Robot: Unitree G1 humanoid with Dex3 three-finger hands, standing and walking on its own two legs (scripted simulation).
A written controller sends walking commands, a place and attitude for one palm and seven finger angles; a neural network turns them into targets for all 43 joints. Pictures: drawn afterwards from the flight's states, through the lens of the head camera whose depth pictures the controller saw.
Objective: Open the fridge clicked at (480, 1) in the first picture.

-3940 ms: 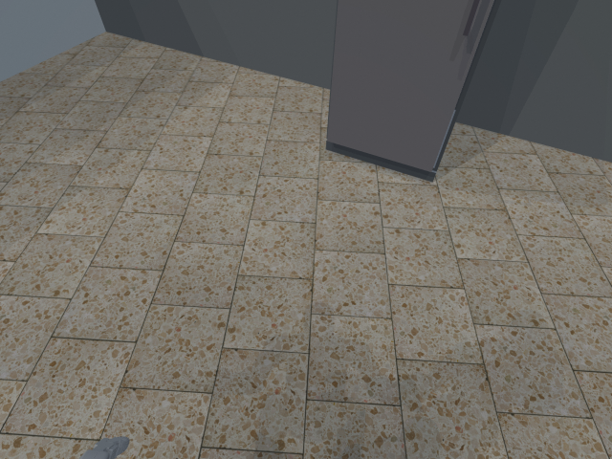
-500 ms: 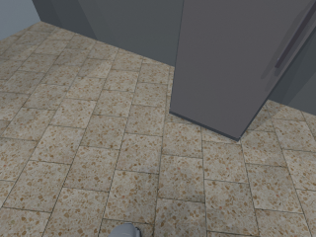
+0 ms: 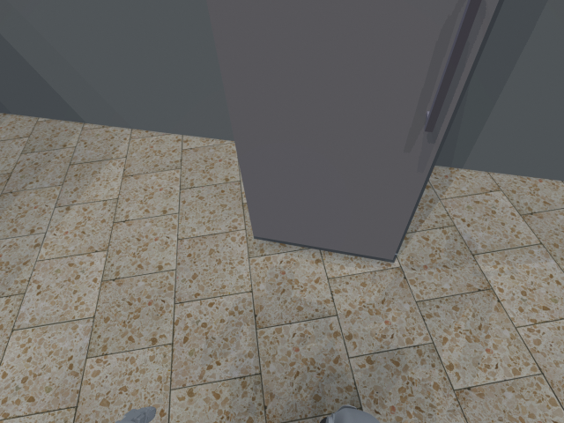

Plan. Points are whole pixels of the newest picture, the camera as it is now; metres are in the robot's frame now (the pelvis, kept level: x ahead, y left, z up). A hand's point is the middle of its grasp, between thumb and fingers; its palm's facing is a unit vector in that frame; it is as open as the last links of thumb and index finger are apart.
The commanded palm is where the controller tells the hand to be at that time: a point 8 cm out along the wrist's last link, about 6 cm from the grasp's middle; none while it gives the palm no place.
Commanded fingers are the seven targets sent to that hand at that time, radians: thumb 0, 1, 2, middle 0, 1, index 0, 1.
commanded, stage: turn to face it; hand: right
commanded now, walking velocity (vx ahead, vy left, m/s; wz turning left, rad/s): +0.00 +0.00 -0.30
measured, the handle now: (450, 60) +0.72 -0.30 +0.13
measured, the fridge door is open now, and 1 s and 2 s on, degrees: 0 0 0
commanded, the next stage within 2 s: take the last steps up to it in 0.32 s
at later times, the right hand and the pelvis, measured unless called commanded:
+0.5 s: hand out of the picture +0.13 -0.17 -0.14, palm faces +0.14 +0.96 -0.26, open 7.4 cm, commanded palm none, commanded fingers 0.00 -0.90 -0.90 0.20 0.30 0.20 0.30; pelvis +0.06 +0.02 +0.02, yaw -6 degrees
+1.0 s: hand out of the picture -0.02 -0.16 -0.15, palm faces +0.32 +0.93 -0.16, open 7.4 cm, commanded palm none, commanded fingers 0.00 -0.90 -0.90 0.20 0.30 0.20 0.30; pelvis +0.14 -0.04 +0.01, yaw -11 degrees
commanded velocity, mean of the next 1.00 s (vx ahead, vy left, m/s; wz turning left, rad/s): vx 0.18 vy -0.02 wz -0.14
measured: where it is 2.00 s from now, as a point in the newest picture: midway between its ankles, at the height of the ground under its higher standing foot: (318, 405)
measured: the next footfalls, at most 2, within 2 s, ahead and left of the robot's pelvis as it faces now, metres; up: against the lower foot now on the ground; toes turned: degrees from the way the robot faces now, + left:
left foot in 0.48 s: +0.11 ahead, +0.13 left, +0.00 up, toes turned -2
right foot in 0.96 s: +0.18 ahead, -0.16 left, +0.00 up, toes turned -20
